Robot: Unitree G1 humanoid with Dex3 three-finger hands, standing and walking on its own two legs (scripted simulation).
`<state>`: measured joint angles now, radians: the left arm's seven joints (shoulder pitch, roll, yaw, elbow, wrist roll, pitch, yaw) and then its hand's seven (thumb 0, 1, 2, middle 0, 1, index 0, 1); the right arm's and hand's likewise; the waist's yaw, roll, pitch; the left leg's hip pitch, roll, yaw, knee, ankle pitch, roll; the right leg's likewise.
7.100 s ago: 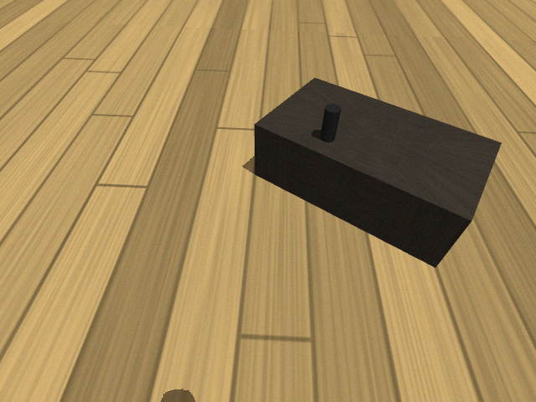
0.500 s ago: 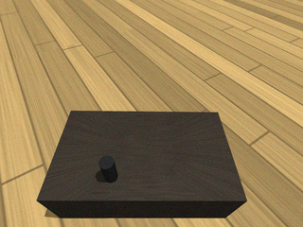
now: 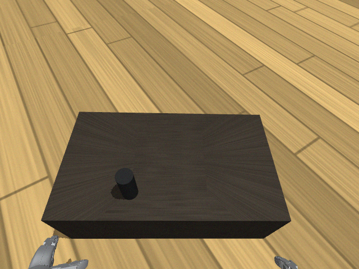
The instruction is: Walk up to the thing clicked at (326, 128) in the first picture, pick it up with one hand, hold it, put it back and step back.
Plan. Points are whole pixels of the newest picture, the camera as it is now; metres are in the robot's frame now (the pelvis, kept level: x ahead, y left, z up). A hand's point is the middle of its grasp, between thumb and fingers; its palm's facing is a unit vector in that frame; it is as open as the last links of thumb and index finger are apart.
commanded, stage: go down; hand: left
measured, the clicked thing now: (127, 184) +0.47 +0.19 -0.36
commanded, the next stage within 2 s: none
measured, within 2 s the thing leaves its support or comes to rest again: neither
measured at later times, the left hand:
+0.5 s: hand (64, 263) +0.17 +0.27 -0.14, palm faces +0.03 -0.94 -0.33, open 17.3 cm
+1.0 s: hand out of the picture +0.16 +0.27 -0.14, palm faces +0.05 -0.94 -0.33, open 17.4 cm
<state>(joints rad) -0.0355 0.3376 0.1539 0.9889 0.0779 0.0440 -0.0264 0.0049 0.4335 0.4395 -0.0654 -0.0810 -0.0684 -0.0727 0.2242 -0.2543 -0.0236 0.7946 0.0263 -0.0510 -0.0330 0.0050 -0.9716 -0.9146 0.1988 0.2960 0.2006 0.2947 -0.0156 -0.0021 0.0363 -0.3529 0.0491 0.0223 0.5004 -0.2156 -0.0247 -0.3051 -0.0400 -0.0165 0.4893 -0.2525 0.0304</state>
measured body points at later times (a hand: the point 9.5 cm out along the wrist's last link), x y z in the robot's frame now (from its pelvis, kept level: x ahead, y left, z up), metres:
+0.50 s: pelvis +0.03 +0.01 -0.02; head +0.07 +0.01 +0.42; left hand +0.17 +0.32 -0.11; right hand +0.18 -0.25 -0.12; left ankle +0.02 +0.14 -0.74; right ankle +0.00 -0.14 -0.74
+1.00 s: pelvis +0.02 +0.01 -0.06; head +0.06 +0.01 +0.39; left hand +0.15 +0.32 -0.11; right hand +0.19 -0.24 -0.13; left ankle +0.02 +0.14 -0.74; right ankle +0.00 -0.14 -0.74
